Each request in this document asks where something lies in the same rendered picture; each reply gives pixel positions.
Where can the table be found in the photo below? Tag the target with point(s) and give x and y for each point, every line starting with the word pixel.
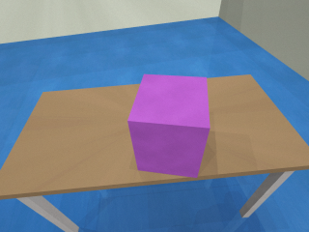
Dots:
pixel 79 140

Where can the carton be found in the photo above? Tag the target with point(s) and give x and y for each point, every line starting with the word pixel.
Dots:
pixel 169 124

